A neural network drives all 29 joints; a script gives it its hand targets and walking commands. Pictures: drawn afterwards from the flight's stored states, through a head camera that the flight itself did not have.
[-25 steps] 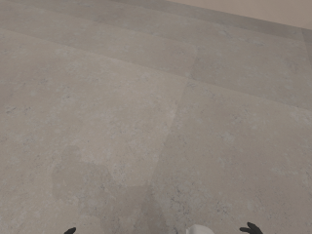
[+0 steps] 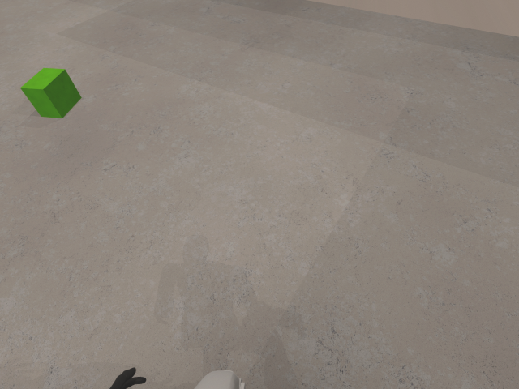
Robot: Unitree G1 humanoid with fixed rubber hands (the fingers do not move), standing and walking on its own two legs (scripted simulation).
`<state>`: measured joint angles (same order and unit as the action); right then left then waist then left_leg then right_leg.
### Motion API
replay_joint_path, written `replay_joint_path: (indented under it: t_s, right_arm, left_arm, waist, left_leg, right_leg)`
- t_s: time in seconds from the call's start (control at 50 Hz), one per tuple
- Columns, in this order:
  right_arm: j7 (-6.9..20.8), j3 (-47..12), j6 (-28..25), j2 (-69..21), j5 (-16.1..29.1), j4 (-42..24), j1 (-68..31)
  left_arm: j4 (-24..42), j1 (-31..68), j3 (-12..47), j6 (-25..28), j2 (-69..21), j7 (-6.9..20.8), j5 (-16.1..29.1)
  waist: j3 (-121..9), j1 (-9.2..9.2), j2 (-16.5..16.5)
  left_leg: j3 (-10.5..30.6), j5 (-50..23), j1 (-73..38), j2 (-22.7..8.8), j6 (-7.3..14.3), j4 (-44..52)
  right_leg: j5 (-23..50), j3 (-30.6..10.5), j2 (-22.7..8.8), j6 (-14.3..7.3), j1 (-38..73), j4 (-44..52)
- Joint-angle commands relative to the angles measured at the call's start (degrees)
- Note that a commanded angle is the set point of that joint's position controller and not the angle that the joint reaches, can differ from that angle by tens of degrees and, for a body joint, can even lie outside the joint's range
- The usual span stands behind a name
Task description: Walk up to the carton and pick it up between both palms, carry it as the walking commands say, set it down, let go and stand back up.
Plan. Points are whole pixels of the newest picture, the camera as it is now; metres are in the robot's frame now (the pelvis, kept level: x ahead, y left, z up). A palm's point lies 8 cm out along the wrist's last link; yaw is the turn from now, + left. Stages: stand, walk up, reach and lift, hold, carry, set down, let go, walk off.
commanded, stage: walk up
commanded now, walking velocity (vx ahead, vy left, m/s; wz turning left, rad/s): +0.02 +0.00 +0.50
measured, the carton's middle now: (53, 93) +1.91 +1.51 -0.67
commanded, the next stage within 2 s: none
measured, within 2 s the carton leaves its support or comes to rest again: neither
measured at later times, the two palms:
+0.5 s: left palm out of the picture +0.05 +0.32 -0.13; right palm out of the picture +0.14 -0.20 -0.09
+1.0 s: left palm out of the picture +0.13 +0.28 -0.11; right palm (347, 237) +0.44 -0.16 -0.14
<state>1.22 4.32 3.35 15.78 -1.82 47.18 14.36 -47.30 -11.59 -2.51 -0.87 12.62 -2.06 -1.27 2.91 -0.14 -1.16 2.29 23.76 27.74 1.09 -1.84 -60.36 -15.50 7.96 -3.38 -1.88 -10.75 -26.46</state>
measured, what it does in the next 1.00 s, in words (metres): walks ahead, turning left: left foot, then right foot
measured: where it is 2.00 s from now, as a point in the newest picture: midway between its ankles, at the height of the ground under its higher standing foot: (195, 280)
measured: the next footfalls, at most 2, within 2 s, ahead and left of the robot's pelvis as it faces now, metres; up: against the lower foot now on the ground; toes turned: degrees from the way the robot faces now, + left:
left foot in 0.26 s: +0.03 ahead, +0.14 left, +0.00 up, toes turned +11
right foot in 0.78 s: +0.25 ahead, -0.08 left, +0.00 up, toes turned +17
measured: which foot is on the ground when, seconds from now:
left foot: up 0.00-0.24, down 0.26-0.78, up 0.80-1.00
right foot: down 0.00-0.28, up 0.30-0.76, down 0.78-1.00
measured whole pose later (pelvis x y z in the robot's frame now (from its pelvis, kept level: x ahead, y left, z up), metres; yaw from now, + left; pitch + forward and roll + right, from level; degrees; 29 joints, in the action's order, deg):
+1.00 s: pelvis +0.24 +0.04 +0.00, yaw +27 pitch +2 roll +2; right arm 3.1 4.5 -1.1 17.2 -0.6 53.1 12.5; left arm -54.2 -20.8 -3.3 5.4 12.7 -0.2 -0.6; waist -0.4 1.6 -2.6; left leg 4.3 11.5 33.4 -1.0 1.1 -64.7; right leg -20.1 9.7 -5.4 1.9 -4.2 -22.9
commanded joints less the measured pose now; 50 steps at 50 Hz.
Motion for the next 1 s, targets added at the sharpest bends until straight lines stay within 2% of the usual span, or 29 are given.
replay_joint_path:
  t_s: [0.0,0.08,0.14,0.18,0.2,0.22,0.24,0.26,0.28,0.3,0.32,0.34,0.38,0.42,0.52,0.54,0.6,0.64,0.68,0.72,0.74,0.76,0.78,0.8,0.82,0.86,0.9,0.94,0.98]
  right_arm:
    - [0.8,0.7,-0.2,3.8,-0.4,-4.7,-6.1]
    - [1.4,0.4,0.5,2.0,0.2,-6.2,-6.7]
    - [1.4,0.5,0.1,1.6,0.2,-6.6,-8.1]
    - [1.4,0.9,-0.6,3.0,0.8,-5.8,-4.6]
    - [0.9,1.2,-1.3,4.3,0.7,-5.4,-1.7]
    - [0.4,2.3,-2.2,8.9,0.5,-4.6,2.5]
    - [-0.4,3.2,-2.9,14.0,0.1,-5.0,4.2]
    - [-0.9,3.7,-3.0,13.7,0.2,-4.9,4.7]
    - [-0.8,4.2,-2.2,10.7,0.5,-4.6,4.8]
    - [-0.9,4.9,-1.5,8.8,0.4,-5.1,5.3]
    - [-2.1,4.1,-1.6,8.2,0.1,-5.3,4.6]
    - [-2.9,4.8,-1.8,9.6,-0.1,-4.9,3.8]
    - [-3.2,4.1,-3.2,7.7,0.5,-3.9,3.6]
    - [-1.9,4.1,-4.4,6.8,0.7,-3.9,2.6]
    - [-2.3,2.8,-6.0,4.7,0.6,-0.2,11.2]
    - [-2.3,2.5,-6.0,4.9,0.6,0.3,10.8]
    - [-2.3,2.4,-6.1,6.2,-0.1,1.8,11.5]
    - [-1.5,1.1,-6.4,5.8,0.9,2.9,8.6]
    - [-1.1,0.9,-6.7,6.4,1.6,3.3,6.9]
    - [-0.8,-0.4,-7.5,3.9,2.1,3.1,4.6]
    - [-0.8,-1.3,-8.2,1.2,2.7,0.6,2.8]
    - [-1.2,-1.5,-8.2,0.9,2.2,-0.2,4.2]
    - [-1.0,-1.2,-7.8,1.4,1.1,1.3,4.7]
    - [-0.6,-0.3,-7.2,3.6,1.2,0.6,2.5]
    - [0.4,0.2,-6.6,3.7,1.0,1.6,1.5]
    - [1.7,-0.4,-5.5,-0.7,1.3,4.7,4.4]
    - [2.2,0.0,-4.8,0.1,1.3,5.7,4.3]
    - [2.9,-0.4,-4.1,-0.2,0.9,3.9,0.1]
    - [3.5,-1.5,-3.9,-1.9,0.3,1.6,-5.9]
  left_arm:
    - [2.0,-5.8,-2.2,1.5,9.7,-0.2,-0.6]
    - [2.3,-4.5,-2.8,1.1,11.3,0.2,-1.3]
    - [1.3,-6.7,-2.9,0.8,11.7,0.6,-1.2]
    - [1.4,-5.2,-4.2,0.7,12.7,0.8,-0.9]
    - [1.5,-5.4,-4.2,0.6,12.1,1.2,-0.7]
    - [2.6,-4.0,-3.4,0.7,8.7,1.5,-1.1]
    - [5.2,-1.0,-2.4,0.4,3.8,1.8,-1.4]
    - [4.5,-0.1,-2.4,-0.1,4.7,2.0,-0.9]
    - [5.3,0.7,-2.0,-0.2,6.6,3.2,-0.7]
    - [5.7,3.6,-2.5,-0.5,8.0,4.7,-0.9]
    - [3.2,2.8,-3.1,-0.9,8.8,5.2,-1.5]
    - [1.7,0.3,-3.3,-1.0,7.2,5.6,-1.2]
    - [0.5,-2.5,-3.2,-0.4,5.4,5.4,-0.9]
    - [1.2,0.7,-2.8,0.2,5.4,5.8,-0.7]
    - [2.5,9.0,-2.4,0.4,3.5,5.8,-0.3]
    - [3.3,10.3,-2.1,0.6,3.3,5.8,0.0]
    - [4.9,15.3,-1.6,1.9,3.2,5.3,0.3]
    - [4.4,11.9,-1.9,2.7,3.2,5.1,0.6]
    - [2.7,7.1,-2.4,2.8,4.0,4.3,1.4]
    - [-1.1,-4.5,-3.5,4.3,7.5,2.3,1.0]
    - [-2.4,-13.2,-4.5,5.0,12.5,1.4,-0.5]
    - [-3.0,-16.4,-5.5,5.2,16.5,1.0,-1.6]
    - [-2.3,-13.5,-4.8,5.3,16.0,0.7,-1.5]
    - [-3.9,-10.0,-5.0,5.2,12.8,0.9,-0.6]
    - [-2.6,-7.1,-3.7,5.8,8.8,1.3,-0.4]
    - [-2.9,-6.6,-1.6,6.6,5.2,1.7,0.5]
    - [-4.3,-8.4,-1.0,7.5,4.4,2.2,1.0]
    - [-5.8,-13.6,-2.1,7.6,6.3,1.6,1.1]
    - [-7.0,-15.8,-2.1,7.2,5.9,1.0,1.0]
  waist:
    - [1.0,2.93,9.1]
    - [-0.6,2.49,11.7]
    - [-1.7,2.47,10.6]
    - [-4.5,0.46,9.7]
    - [-5.9,-1.39,4.8]
    - [-7.9,-4.65,-8.3]
    - [-9.1,-5.27,-17.3]
    - [-7.6,-4.72,-9.8]
    - [-9.2,-5.32,-8.2]
    - [-4.8,-6.23,-7.0]
    - [-2.3,-4.99,-1.3]
    - [-2.6,-3.79,-1.6]
    - [-2.1,-2.32,-5.2]
    - [-2.0,-2.29,-8.2]
    - [1.6,-5.22,-9.7]
    - [1.0,-5.27,-12.3]
    - [1.8,-6.62,-10.7]
    - [1.1,-2.99,-16.0]
    - [-1.1,-0.58,-12.6]
    - [-6.6,5.70,0.9]
    - [-14.7,9.85,15.8]
    - [-12.5,8.92,20.7]
    - [-4.6,6.45,14.6]
    - [-3.4,5.76,15.0]
    - [-0.2,3.86,9.7]
    - [4.3,1.19,7.8]
    - [2.1,-0.33,12.2]
    - [0.9,-0.18,11.4]
    - [3.8,-0.35,9.7]
  left_leg:
    - [-2.1,-1.9,5.1,-2.0,-1.5,3.0]
    - [-3.3,2.3,0.0,-2.9,-1.1,13.5]
    - [-5.5,3.3,-4.2,-1.4,0.7,19.7]
    - [-5.7,-2.0,-11.8,-1.3,2.1,27.5]
    - [-4.3,-9.8,-18.6,-2.4,2.8,36.3]
    - [9.7,-15.8,-26.1,-12.0,6.4,43.4]
    - [26.9,-30.2,-29.5,-24.7,11.9,43.8]
    - [23.1,-22.2,-27.2,-24.8,13.9,43.0]
    - [25.4,15.9,-24.7,-21.6,14.4,46.9]
    - [27.6,25.6,-25.7,-20.3,13.0,49.4]
    - [27.9,14.6,-22.9,-21.4,10.3,49.2]
    - [25.3,10.6,-22.9,-19.1,7.5,49.4]
    - [19.7,-2.9,-21.3,-17.3,7.1,49.0]
    - [14.8,4.1,-16.3,-12.9,6.4,50.4]
    - [17.6,-5.4,-21.1,-14.0,8.4,50.8]
    - [15.0,-2.7,-20.4,-12.8,8.9,51.4]
    - [15.8,-8.1,-21.5,-13.4,10.5,49.0]
    - [14.9,0.5,-12.9,-10.4,10.8,50.0]
    - [17.1,2.6,-7.0,-10.3,10.5,46.3]
    - [11.0,-2.1,3.4,-4.6,7.9,30.8]
    - [6.0,7.9,11.1,-0.4,6.5,13.3]
    - [6.8,8.8,14.2,0.1,5.4,1.0]
    - [6.3,5.1,17.3,-1.1,5.0,-4.7]
    - [8.0,-0.4,16.0,-5.1,5.4,-5.4]
    - [7.0,-4.7,15.7,-6.5,4.2,-6.5]
    - [5.7,-10.4,12.5,-5.3,3.0,-6.1]
    - [3.1,-14.3,13.1,-3.4,3.0,-6.4]
    - [2.2,-15.3,14.7,-1.9,2.3,-5.6]
    - [-0.8,-18.2,14.0,-1.3,2.1,-0.3]
  right_leg:
    - [19.7,-10.3,-14.8,-5.3,7.3,9.5]
    - [18.5,-7.8,-16.9,-5.6,6.6,8.1]
    - [33.3,-5.2,-17.7,-4.5,6.0,2.8]
    - [27.1,-2.9,-16.8,-2.6,2.3,-1.9]
    - [19.2,0.1,-14.4,-0.4,-2.1,-8.3]
    - [4.3,2.7,-8.5,2.6,-12.2,-19.3]
    - [-18.6,-0.7,-1.9,5.3,-24.5,-29.5]
    - [-17.4,-5.3,-3.4,5.4,-25.1,-32.9]
    - [-12.7,-7.5,-3.4,5.3,-26.6,-34.9]
    - [-10.0,-6.9,-2.8,5.5,-33.3,-38.5]
    - [-5.0,-9.1,-3.3,6.0,-32.9,-39.1]
    - [-1.7,-10.4,-3.7,6.3,-31.0,-38.0]
    - [2.1,-8.9,-4.3,6.7,-30.1,-37.4]
    - [3.4,-6.7,-2.3,6.7,-25.0,-33.2]
    - [3.5,-5.4,0.0,7.2,-29.0,-24.8]
    - [3.4,-5.0,0.1,7.3,-27.0,-21.1]
    - [-0.1,-4.3,1.1,7.0,-23.4,-11.0]
    - [0.4,-4.0,1.8,6.5,-11.6,-7.1]
    - [3.0,-3.8,2.3,6.6,0.8,-3.6]
    - [3.3,-8.2,-3.6,4.9,21.6,2.3]
    - [-9.5,-22.3,-17.5,2.0,31.8,8.2]
    - [-13.7,-35.8,-27.3,1.0,27.0,13.1]
    - [-10.6,-37.1,-28.5,-0.3,20.2,15.2]
    - [-12.4,-33.1,-25.3,-0.8,15.8,14.7]
    - [-10.6,-29.1,-21.9,0.6,10.8,16.3]
    - [12.0,-17.2,-17.6,6.2,4.4,14.5]
    - [33.1,-9.2,-15.0,6.9,7.0,11.8]
    - [50.6,-6.3,-15.7,6.7,10.6,8.4]
    - [51.2,-2.4,-14.2,4.8,7.1,9.9]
